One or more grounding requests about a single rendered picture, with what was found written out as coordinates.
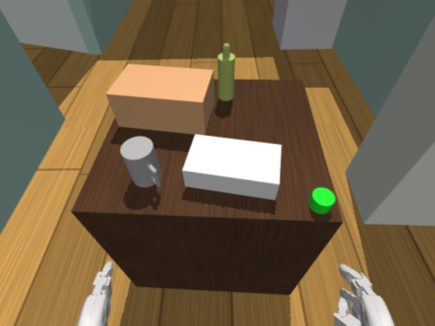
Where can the right robot hand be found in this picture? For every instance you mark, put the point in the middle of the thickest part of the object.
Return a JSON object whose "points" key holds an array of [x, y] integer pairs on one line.
{"points": [[370, 310]]}

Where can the left robot hand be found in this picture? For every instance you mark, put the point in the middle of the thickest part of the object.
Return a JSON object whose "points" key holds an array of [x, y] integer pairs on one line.
{"points": [[96, 308]]}

